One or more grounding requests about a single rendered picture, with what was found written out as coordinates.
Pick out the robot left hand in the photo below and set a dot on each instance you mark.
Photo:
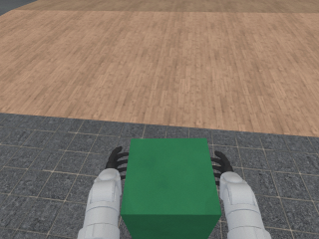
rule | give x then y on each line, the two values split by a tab
114	163

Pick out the carton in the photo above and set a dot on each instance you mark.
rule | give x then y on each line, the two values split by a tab
170	190

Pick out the left robot forearm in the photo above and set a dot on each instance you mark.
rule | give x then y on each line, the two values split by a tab
103	207

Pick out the right robot forearm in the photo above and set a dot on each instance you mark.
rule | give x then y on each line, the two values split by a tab
241	209

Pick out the robot right hand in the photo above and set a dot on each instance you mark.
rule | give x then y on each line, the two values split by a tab
225	165

